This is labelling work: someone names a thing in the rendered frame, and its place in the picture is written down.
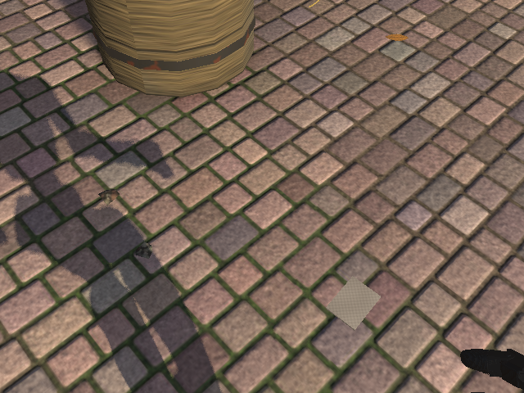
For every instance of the robot right hand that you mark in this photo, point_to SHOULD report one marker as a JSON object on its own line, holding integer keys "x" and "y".
{"x": 509, "y": 365}

